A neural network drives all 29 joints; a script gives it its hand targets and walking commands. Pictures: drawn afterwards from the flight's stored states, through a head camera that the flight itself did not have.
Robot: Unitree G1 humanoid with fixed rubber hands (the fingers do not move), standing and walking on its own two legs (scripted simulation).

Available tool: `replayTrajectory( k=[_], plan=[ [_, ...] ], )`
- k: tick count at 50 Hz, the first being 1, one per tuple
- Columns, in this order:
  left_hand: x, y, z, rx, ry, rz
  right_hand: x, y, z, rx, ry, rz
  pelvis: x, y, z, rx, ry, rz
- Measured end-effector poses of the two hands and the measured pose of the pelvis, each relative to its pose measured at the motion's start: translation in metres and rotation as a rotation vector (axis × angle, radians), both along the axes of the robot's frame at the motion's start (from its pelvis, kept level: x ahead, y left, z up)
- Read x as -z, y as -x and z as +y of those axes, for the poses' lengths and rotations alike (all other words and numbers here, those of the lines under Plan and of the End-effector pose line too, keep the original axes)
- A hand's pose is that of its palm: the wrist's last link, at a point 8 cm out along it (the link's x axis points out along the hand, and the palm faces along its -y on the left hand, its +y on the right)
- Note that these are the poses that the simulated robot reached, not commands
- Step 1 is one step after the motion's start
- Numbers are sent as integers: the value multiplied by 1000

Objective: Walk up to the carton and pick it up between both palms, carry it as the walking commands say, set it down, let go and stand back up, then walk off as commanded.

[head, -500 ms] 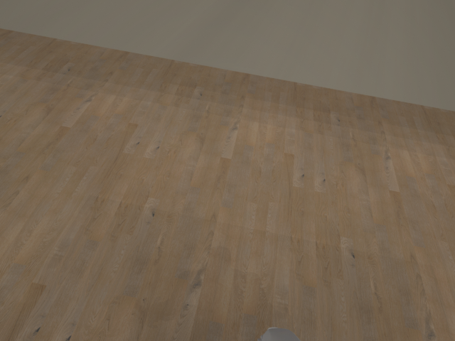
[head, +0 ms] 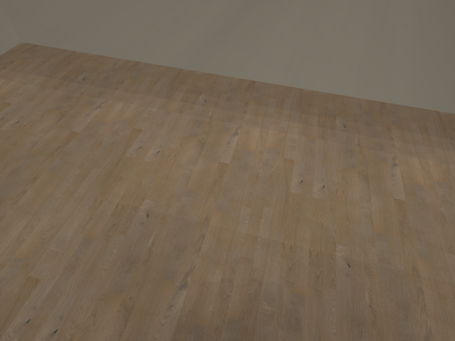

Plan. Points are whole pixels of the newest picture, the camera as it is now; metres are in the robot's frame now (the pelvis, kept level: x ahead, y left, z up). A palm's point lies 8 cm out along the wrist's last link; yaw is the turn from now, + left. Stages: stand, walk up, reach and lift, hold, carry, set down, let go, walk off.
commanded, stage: stand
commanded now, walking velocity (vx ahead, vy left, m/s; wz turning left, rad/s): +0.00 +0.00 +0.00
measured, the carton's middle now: out of the picture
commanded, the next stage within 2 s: none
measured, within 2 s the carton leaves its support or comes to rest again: neither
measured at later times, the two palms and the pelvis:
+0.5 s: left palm out of the picture -0.01 +0.20 -0.13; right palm out of the picture -0.01 -0.23 -0.14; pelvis +0.01 -0.02 +0.01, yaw -1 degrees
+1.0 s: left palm out of the picture -0.02 +0.18 -0.14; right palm out of the picture -0.02 -0.22 -0.15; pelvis +0.03 -0.02 +0.01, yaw +0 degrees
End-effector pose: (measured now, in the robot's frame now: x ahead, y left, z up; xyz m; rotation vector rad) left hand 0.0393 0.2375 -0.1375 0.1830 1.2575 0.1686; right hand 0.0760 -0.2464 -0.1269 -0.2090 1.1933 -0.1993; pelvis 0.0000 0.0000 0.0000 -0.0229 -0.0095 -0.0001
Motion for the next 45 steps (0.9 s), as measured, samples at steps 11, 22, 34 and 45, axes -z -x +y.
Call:
replayTrajectory(
  k=[11,22,34,45],
  plan=[
    [-2,35,-19,-28,33,85,3,31,6,7,-54,63,-8,-2,-11,8,-24,-21],
    [-6,47,-33,-40,24,140,15,78,13,43,-106,210,-9,-8,-19,10,-25,-14],
    [-2,50,-49,-52,46,171,17,96,17,57,-117,287,-9,-18,-24,8,-24,-6],
    [-1,58,-56,-67,56,207,18,95,20,60,-122,310,-8,-25,-24,7,-23,-3]
  ],
)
